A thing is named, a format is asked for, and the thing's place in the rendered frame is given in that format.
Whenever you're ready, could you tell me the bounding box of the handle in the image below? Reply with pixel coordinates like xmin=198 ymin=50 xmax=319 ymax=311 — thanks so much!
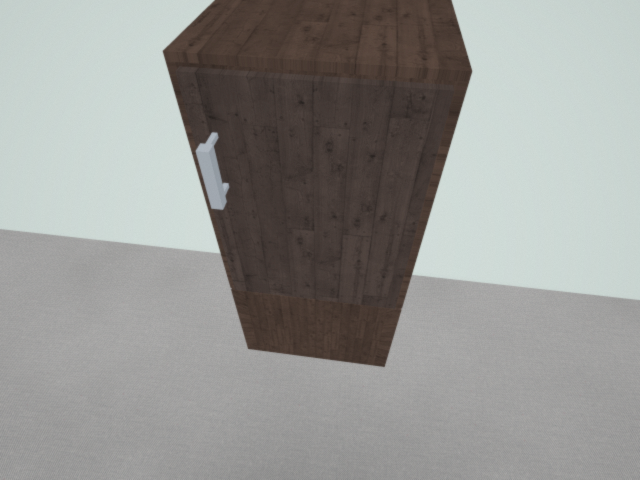
xmin=196 ymin=132 xmax=229 ymax=210

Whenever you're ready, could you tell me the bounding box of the cupboard door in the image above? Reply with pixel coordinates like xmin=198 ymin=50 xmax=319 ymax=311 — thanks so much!
xmin=175 ymin=66 xmax=454 ymax=309

